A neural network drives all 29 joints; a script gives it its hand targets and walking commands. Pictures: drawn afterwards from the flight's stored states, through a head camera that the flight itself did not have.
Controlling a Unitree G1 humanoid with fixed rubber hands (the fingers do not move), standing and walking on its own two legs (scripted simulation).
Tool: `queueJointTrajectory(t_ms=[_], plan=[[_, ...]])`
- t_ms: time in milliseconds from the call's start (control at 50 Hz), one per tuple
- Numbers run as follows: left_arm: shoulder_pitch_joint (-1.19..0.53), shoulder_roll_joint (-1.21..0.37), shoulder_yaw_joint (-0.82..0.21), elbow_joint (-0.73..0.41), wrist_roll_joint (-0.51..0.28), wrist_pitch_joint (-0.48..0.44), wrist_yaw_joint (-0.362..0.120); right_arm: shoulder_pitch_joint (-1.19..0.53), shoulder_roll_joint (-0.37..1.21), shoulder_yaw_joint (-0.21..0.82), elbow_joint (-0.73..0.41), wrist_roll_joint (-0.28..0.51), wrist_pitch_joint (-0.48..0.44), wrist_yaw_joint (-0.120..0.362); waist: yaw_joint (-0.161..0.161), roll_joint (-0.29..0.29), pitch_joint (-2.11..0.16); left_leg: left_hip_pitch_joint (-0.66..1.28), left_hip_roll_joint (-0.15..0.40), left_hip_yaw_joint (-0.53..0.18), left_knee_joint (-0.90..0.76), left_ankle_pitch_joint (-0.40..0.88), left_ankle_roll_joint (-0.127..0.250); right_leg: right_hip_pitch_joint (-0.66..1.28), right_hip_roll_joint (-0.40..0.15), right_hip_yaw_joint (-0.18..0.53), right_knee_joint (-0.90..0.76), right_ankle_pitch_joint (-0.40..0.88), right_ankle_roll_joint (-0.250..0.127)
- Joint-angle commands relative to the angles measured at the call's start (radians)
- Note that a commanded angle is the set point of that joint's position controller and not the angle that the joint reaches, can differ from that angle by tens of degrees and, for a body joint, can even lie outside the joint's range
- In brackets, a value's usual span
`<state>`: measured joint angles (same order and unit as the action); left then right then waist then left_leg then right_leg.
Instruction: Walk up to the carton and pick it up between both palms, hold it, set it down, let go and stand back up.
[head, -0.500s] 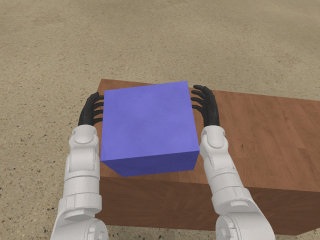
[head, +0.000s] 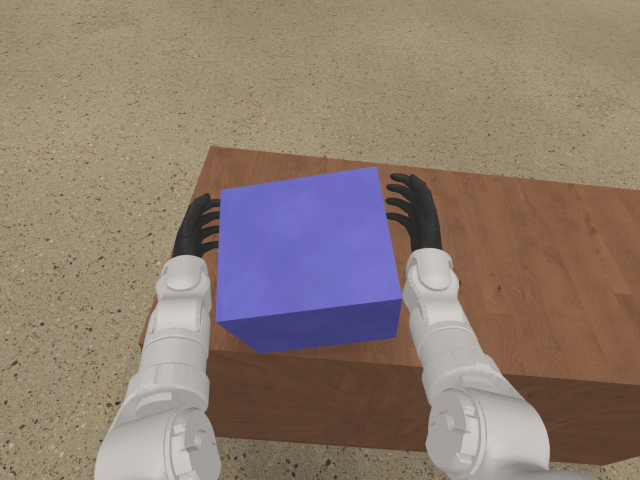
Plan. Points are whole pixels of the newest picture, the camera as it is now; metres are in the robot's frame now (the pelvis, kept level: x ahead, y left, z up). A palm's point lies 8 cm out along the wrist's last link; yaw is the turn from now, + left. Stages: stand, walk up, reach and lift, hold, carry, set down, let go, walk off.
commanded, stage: set down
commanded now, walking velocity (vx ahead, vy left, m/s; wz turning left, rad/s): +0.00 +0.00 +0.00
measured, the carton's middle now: (313, 268) +0.40 +0.02 +0.01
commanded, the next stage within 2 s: none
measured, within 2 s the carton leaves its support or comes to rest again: neither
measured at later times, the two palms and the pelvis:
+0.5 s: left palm (202, 240) +0.40 +0.18 +0.05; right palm (423, 251) +0.40 -0.13 +0.06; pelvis +0.00 +0.00 +0.00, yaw +0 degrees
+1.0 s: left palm (209, 241) +0.41 +0.17 +0.03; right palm (419, 251) +0.42 -0.13 +0.04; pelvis +0.02 +0.00 +0.00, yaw +0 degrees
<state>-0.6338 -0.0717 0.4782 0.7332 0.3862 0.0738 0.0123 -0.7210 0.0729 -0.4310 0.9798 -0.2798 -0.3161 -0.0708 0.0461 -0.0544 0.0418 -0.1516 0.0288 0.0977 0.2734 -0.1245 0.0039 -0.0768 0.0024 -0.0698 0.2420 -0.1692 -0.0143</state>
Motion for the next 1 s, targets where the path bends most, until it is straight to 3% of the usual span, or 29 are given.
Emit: queueJointTrajectory(t_ms=[0, 20, 60, 80, 100, 120, 180, 240, 280, 340, 360, 380, 400, 500, 540, 580, 600, 620, 660, 740, 840, 900, 980], plan=[[-0.703, -0.457, -0.348, -0.146, -0.040, -0.142, -0.089, -0.494, 0.451, 0.225, -0.010, -0.074, -0.011, 0.122, -0.025, 0.127, -0.536, 0.281, 0.000, 0.051, 0.069, 0.458, -0.049, 0.030, 0.014, -0.041, 0.017, 0.307, 0.028], [-0.711, -0.440, -0.344, -0.148, -0.038, -0.142, -0.092, -0.489, 0.453, 0.213, -0.008, -0.079, -0.004, 0.124, -0.032, 0.130, -0.540, 0.277, 0.000, 0.053, 0.064, 0.427, -0.050, 0.041, 0.014, -0.043, 0.024, 0.314, 0.032], [-0.725, -0.450, -0.335, -0.161, -0.042, -0.158, -0.082, -0.487, 0.451, 0.208, -0.004, -0.103, -0.008, 0.132, -0.011, 0.104, -0.585, 0.260, -0.003, 0.055, 0.081, 0.470, -0.048, 0.063, 0.018, -0.036, 0.037, 0.360, 0.029], [-0.707, -0.449, -0.330, -0.129, -0.036, -0.163, -0.083, -0.493, 0.458, 0.213, -0.022, -0.105, -0.010, 0.132, -0.011, 0.089, -0.601, 0.247, -0.005, 0.057, 0.080, 0.461, -0.042, 0.071, 0.011, -0.031, 0.038, 0.404, 0.027], [-0.715, -0.448, -0.325, -0.111, -0.030, -0.168, -0.082, -0.499, 0.457, 0.210, -0.015, -0.112, -0.008, 0.133, -0.011, 0.105, -0.597, 0.231, -0.008, 0.055, 0.069, 0.440, -0.046, 0.085, 0.013, -0.027, 0.042, 0.391, 0.033], [-0.723, -0.440, -0.314, -0.101, -0.039, -0.170, -0.083, -0.483, 0.460, 0.200, -0.002, -0.131, -0.004, 0.132, -0.023, 0.082, -0.590, 0.207, -0.008, 0.052, 0.066, 0.424, -0.041, 0.081, 0.013, -0.032, 0.046, 0.374, 0.037], [-0.708, -0.404, -0.268, -0.058, -0.023, -0.178, -0.094, -0.498, 0.487, 0.215, -0.011, -0.119, 0.018, 0.133, 0.000, 0.041, -0.544, 0.096, -0.022, 0.058, 0.030, 0.326, -0.014, 0.166, -0.006, -0.004, 0.078, 0.456, 0.055], [-0.671, -0.400, -0.210, 0.007, -0.008, -0.165, -0.111, -0.505, 0.507, 0.232, -0.006, -0.110, 0.031, 0.132, 0.026, -0.011, -0.487, 0.042, -0.020, 0.068, 0.021, 0.316, 0.000, 0.241, -0.012, 0.004, 0.096, 0.522, 0.064], [-0.665, -0.401, -0.186, 0.001, -0.004, -0.156, -0.116, -0.510, 0.518, 0.230, -0.038, -0.110, 0.038, 0.136, 0.050, 0.006, -0.498, 0.022, -0.031, 0.071, 0.015, 0.291, 0.011, 0.257, -0.020, 0.014, 0.116, 0.537, 0.073], [-0.694, -0.403, -0.184, 0.011, -0.014, -0.171, -0.114, -0.546, 0.515, 0.226, -0.060, -0.116, 0.026, 0.139, 0.031, 0.007, -0.549, 0.034, -0.026, 0.064, 0.028, 0.311, 0.007, 0.234, -0.015, 0.001, 0.124, 0.516, 0.075], [-0.704, -0.398, -0.177, 0.024, -0.007, -0.178, -0.112, -0.556, 0.519, 0.237, -0.054, -0.116, 0.024, 0.139, 0.049, 0.004, -0.551, 0.034, -0.020, 0.067, 0.040, 0.345, 0.007, 0.220, -0.017, 0.003, 0.126, 0.546, 0.071], [-0.694, -0.402, -0.186, 0.020, -0.010, -0.181, -0.110, -0.552, 0.518, 0.213, -0.049, -0.127, 0.027, 0.140, 0.020, 0.019, -0.558, 0.049, -0.017, 0.065, 0.039, 0.349, 0.000, 0.204, -0.014, -0.001, 0.116, 0.536, 0.067], [-0.692, -0.416, -0.189, 0.010, -0.003, -0.179, -0.105, -0.547, 0.510, 0.210, -0.052, -0.132, 0.025, 0.143, 0.024, 0.040, -0.557, 0.073, -0.019, 0.065, 0.053, 0.369, -0.004, 0.198, -0.008, -0.007, 0.110, 0.507, 0.063], [-0.698, -0.416, -0.190, 0.026, 0.001, -0.174, -0.095, -0.557, 0.481, 0.138, -0.061, -0.164, 0.017, 0.159, 0.013, 0.040, -0.591, 0.099, -0.005, 0.054, 0.058, 0.347, -0.009, 0.082, 0.003, -0.028, 0.072, 0.365, 0.042], [-0.714, -0.430, -0.205, 0.017, -0.003, -0.195, -0.076, -0.578, 0.466, 0.140, -0.077, -0.182, 0.002, 0.162, 0.014, 0.048, -0.646, 0.156, 0.000, 0.053, 0.079, 0.421, -0.017, 0.051, 0.014, -0.034, 0.066, 0.367, 0.037], [-0.704, -0.426, -0.211, 0.010, 0.014, -0.198, -0.062, -0.554, 0.450, 0.106, -0.039, -0.188, -0.001, 0.168, 0.010, 0.097, -0.659, 0.252, 0.019, 0.037, 0.110, 0.513, -0.044, -0.051, 0.025, -0.051, 0.047, 0.312, 0.022], [-0.701, -0.435, -0.206, 0.017, 0.015, -0.193, -0.060, -0.556, 0.444, 0.090, -0.034, -0.193, -0.004, 0.167, -0.003, 0.087, -0.653, 0.257, 0.015, 0.042, 0.117, 0.532, -0.047, -0.067, 0.040, -0.054, 0.031, 0.272, 0.020], [-0.677, -0.426, -0.196, 0.017, 0.026, -0.193, -0.056, -0.559, 0.438, 0.087, -0.033, -0.195, -0.007, 0.170, 0.020, 0.103, -0.649, 0.279, 0.024, 0.041, 0.120, 0.568, -0.046, -0.086, 0.036, -0.051, 0.037, 0.285, 0.017], [-0.675, -0.433, -0.209, 0.014, 0.033, -0.197, -0.055, -0.537, 0.438, 0.062, -0.036, -0.216, -0.019, 0.171, 0.013, 0.115, -0.655, 0.244, 0.011, 0.044, 0.119, 0.537, -0.048, -0.066, 0.032, -0.050, 0.033, 0.281, 0.015], [-0.630, -0.421, -0.167, 0.060, 0.055, -0.169, -0.067, -0.514, 0.435, 0.043, 0.022, -0.217, 0.005, 0.177, 0.010, 0.081, -0.559, 0.200, 0.018, 0.044, 0.091, 0.470, -0.036, -0.055, 0.023, -0.044, 0.032, 0.264, 0.016], [-0.608, -0.411, -0.137, 0.081, 0.058, -0.171, -0.083, -0.526, 0.461, 0.045, 0.003, -0.234, 0.012, 0.167, 0.011, 0.039, -0.551, 0.118, 0.009, 0.050, 0.085, 0.460, -0.008, 0.022, 0.007, -0.039, 0.074, 0.395, 0.047], [-0.640, -0.421, -0.146, 0.109, 0.052, -0.213, -0.087, -0.565, 0.517, 0.091, -0.051, -0.218, -0.017, 0.161, 0.027, 0.030, -0.653, -0.014, -0.011, 0.060, 0.086, 0.421, -0.001, 0.153, -0.014, -0.013, 0.136, 0.606, 0.064], [-0.641, -0.407, -0.138, 0.112, 0.047, -0.280, -0.076, -0.546, 0.519, 0.102, -0.073, -0.253, -0.052, 0.151, 0.019, 0.010, -0.719, -0.034, -0.009, 0.056, 0.094, 0.428, -0.007, 0.188, -0.022, -0.015, 0.152, 0.658, 0.066]])
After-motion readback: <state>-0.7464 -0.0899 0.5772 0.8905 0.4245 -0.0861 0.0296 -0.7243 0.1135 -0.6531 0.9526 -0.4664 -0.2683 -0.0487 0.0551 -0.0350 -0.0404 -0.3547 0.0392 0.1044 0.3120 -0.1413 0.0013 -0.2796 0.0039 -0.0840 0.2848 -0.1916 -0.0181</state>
